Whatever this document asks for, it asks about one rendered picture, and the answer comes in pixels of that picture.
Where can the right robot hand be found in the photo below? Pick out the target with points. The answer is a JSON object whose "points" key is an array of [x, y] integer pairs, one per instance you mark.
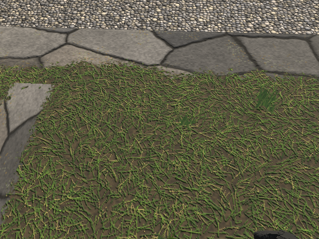
{"points": [[272, 234]]}

